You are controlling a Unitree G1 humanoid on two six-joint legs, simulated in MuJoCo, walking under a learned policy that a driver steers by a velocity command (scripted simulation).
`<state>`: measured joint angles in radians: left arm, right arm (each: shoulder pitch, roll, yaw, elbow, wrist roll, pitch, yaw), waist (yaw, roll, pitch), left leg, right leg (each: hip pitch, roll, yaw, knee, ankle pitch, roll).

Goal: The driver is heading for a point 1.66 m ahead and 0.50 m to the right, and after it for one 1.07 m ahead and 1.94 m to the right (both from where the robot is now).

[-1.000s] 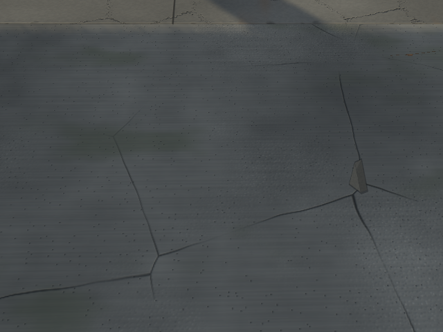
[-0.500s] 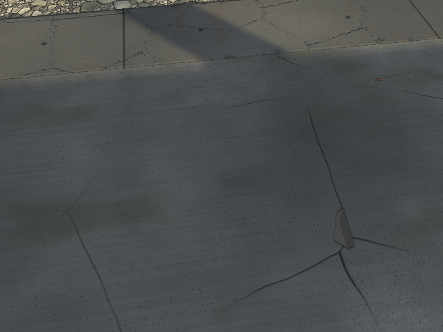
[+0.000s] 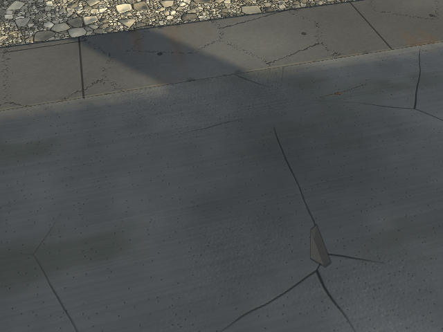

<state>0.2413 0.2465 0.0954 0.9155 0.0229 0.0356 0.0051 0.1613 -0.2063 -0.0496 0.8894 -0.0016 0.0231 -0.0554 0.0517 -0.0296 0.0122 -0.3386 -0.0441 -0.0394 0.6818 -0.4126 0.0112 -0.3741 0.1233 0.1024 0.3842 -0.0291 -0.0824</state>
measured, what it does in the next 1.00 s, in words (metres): walks ahead, turning right: left foot, then right foot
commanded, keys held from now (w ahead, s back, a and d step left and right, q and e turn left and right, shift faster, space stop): e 0.14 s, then w+e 0.46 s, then w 0.40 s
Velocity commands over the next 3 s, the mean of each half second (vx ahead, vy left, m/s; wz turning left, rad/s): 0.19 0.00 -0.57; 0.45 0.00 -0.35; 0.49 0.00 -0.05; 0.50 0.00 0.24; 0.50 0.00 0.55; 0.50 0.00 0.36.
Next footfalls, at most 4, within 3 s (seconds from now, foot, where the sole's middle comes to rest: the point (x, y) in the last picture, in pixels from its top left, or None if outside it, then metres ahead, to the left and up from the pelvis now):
0.04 left None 0.03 0.11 -0.77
0.56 right None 0.08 -0.15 -0.77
1.06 left None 0.47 -0.19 -0.77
1.58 right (400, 291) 0.64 -0.50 -0.77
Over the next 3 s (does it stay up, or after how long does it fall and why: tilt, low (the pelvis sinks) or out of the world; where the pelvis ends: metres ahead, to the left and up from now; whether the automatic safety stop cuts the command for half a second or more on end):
stays up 1.27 -0.54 0.01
